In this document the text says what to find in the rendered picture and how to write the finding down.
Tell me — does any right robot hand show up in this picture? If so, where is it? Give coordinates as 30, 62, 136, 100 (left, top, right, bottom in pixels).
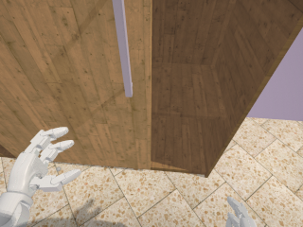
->
225, 196, 258, 227

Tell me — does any handle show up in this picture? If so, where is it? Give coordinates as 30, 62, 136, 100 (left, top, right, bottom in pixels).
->
112, 0, 133, 97

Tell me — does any robot left forearm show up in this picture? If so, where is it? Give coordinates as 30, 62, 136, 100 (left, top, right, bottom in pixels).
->
0, 191, 33, 227

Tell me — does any left robot hand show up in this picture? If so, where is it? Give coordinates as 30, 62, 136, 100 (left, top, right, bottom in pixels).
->
7, 127, 81, 197

